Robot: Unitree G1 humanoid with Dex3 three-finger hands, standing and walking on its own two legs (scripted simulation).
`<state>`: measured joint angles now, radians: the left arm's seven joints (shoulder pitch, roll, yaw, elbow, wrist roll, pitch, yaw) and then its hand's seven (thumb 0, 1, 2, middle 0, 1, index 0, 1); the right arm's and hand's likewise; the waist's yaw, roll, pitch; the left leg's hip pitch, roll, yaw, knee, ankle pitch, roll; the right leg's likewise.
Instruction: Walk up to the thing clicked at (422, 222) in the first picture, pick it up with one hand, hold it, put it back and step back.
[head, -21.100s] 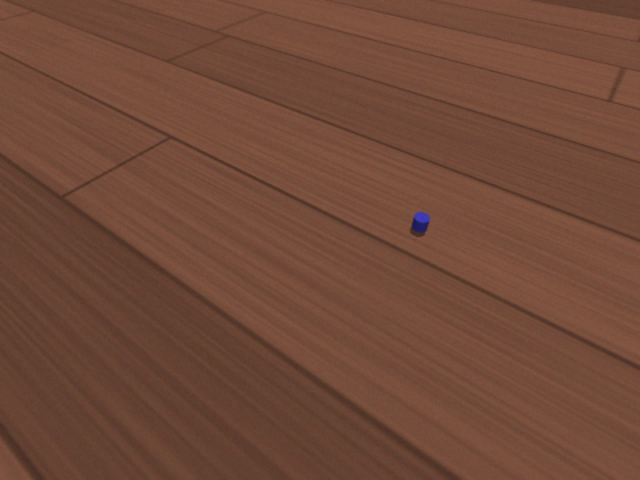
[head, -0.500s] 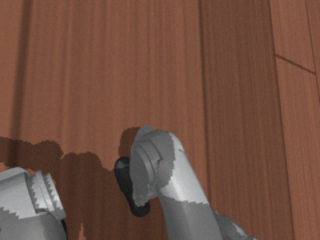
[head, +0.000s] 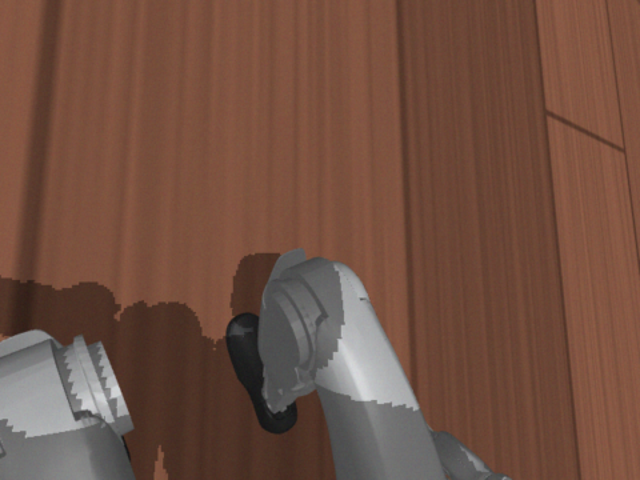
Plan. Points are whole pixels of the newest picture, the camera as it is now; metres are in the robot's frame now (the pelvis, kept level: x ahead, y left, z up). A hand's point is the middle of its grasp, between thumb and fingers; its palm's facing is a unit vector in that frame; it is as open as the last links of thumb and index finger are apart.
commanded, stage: close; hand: left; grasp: from above
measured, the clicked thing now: out of the picture +0.45 +0.35 -0.28
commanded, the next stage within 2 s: settle in 0.68 s
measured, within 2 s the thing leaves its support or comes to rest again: leaves its support in 1.08 s
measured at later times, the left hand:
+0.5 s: hand out of the picture +0.44 +0.35 -0.25, palm faces -0.44 -0.16 -0.88, open 9.9 cm
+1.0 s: hand out of the picture +0.44 +0.36 -0.25, palm faces -0.43 -0.16 -0.89, open 9.7 cm
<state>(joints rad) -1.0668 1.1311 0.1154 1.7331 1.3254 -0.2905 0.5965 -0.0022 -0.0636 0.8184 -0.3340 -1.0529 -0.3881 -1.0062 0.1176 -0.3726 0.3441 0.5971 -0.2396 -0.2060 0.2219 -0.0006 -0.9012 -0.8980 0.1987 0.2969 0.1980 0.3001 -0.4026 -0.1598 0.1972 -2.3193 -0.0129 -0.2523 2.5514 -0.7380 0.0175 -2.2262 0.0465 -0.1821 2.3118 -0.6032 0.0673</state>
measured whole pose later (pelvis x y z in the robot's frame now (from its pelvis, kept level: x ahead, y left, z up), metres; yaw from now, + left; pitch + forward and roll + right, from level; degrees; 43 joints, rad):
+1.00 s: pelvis +0.00 +0.00 +0.00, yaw +0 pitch +28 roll -16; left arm -1.08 1.14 0.14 1.71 1.30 -0.26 0.57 0.02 0.04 0.58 -0.66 -0.91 -0.59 -0.82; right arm 0.12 -0.38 0.34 0.60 -0.24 -0.21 0.21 0.00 -0.91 -0.90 0.20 0.30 0.20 0.30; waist -0.40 -0.16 0.21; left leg -2.33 -0.01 -0.25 2.54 -0.72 0.02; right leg -2.23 0.04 -0.18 2.30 -0.59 0.06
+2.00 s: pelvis +0.00 -0.01 +0.04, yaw +7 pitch +35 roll -11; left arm -0.94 0.83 0.09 1.24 1.18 -0.18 0.18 0.01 0.05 0.53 -0.71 -0.80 -0.65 -0.71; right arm 0.21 -0.32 0.11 0.62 -0.10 0.01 0.13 0.00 -0.92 -0.90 0.20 0.30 0.20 0.30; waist -0.26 0.02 -0.03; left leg -2.29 -0.03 -0.13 2.35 -0.68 0.02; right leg -2.22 -0.01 -0.09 2.20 -0.61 0.04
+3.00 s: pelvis +0.03 -0.01 +0.33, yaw +13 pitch +20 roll -2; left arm -0.34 0.47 -0.11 0.77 0.99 -0.04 0.09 -0.02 0.04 0.62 -0.65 -0.87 -0.59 -0.77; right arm 0.23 -0.25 -0.01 0.70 0.04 0.01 -0.06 0.01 -0.91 -0.90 0.20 0.30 0.20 0.30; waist -0.09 0.04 -0.17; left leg -1.18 0.01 -0.03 1.37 -0.55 0.01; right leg -1.18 0.01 -0.01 1.31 -0.49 0.02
